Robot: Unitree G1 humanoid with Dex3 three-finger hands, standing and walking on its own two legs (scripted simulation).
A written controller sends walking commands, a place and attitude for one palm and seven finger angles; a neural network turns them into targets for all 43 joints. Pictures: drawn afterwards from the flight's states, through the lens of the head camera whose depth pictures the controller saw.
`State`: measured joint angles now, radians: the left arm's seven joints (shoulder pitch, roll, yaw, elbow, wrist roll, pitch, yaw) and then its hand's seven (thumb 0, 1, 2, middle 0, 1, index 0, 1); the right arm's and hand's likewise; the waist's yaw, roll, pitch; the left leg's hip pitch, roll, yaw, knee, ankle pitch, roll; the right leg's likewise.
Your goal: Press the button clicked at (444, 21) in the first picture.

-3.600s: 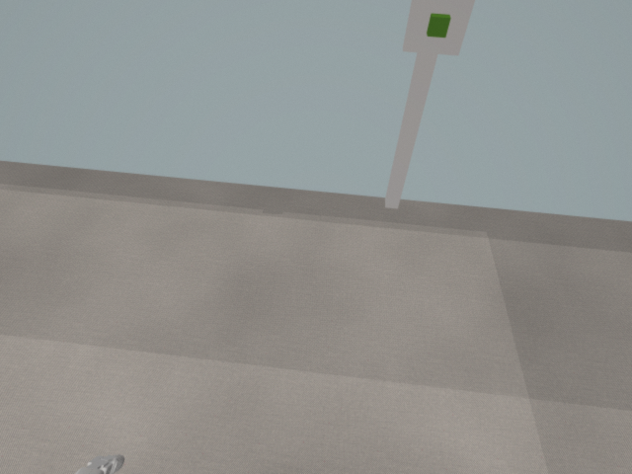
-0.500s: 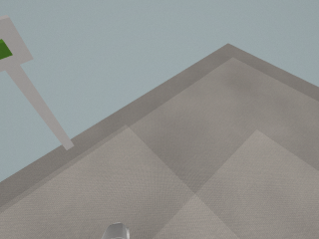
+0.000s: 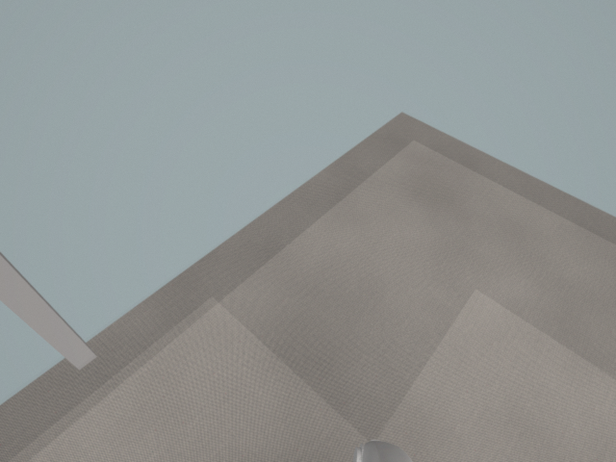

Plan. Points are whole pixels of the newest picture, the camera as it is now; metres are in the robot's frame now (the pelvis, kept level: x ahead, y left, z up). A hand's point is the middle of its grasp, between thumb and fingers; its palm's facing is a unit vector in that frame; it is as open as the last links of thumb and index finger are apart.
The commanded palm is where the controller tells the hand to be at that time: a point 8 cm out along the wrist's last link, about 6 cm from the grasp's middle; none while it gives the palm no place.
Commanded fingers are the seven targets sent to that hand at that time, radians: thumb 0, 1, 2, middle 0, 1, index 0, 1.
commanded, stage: turn to face it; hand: left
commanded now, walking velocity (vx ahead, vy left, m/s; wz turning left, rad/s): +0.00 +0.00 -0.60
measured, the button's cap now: out of the picture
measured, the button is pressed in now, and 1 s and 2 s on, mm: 0 0 0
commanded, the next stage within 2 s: take the last steps up to it in 1.74 s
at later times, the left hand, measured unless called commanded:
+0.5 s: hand (225, 414) +0.21 +0.14 -0.17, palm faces +0.07 -0.98 -0.16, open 7.4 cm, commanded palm none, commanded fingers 0.00 0.90 0.90 -0.20 -0.30 -0.20 -0.30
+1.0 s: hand out of the picture +0.11 +0.19 -0.16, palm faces +0.40 -0.87 -0.30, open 7.4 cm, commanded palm none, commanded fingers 0.00 0.90 0.90 -0.20 -0.30 -0.20 -0.30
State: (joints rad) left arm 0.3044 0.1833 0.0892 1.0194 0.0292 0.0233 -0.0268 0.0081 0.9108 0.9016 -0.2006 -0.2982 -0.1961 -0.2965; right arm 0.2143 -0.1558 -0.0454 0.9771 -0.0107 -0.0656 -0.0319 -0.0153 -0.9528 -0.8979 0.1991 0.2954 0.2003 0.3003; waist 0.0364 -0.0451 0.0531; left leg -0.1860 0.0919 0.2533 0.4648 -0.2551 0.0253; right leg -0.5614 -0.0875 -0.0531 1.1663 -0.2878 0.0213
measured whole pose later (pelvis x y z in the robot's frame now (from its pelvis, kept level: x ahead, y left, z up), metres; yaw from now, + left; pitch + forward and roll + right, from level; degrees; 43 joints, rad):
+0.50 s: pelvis +0.09 -0.03 -0.01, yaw +6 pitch -1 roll -1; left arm 0.08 0.14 0.03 0.96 0.03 0.01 0.03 0.00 0.90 0.90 -0.21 -0.30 -0.20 -0.30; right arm 0.29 -0.14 -0.04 1.01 -0.01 0.05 0.01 0.01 -0.91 -0.90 0.19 0.29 0.19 0.30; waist -0.06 -0.01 0.06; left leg -0.40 0.09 0.12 0.88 -0.44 -0.06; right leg -0.27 -0.15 -0.28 0.59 -0.27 0.01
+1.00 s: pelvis +0.10 -0.05 -0.01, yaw +23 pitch +1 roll +0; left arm 0.17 0.24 0.07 0.89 0.00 0.04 0.02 0.01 0.91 0.90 -0.20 -0.30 -0.20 -0.30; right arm 0.20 -0.25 -0.08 0.91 -0.02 0.05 0.01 0.01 -0.91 -0.90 0.20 0.30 0.20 0.30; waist -0.03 0.03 0.05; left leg -0.37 -0.05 -0.09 0.54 -0.18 0.01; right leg -0.29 -0.03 -0.02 0.61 -0.36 0.07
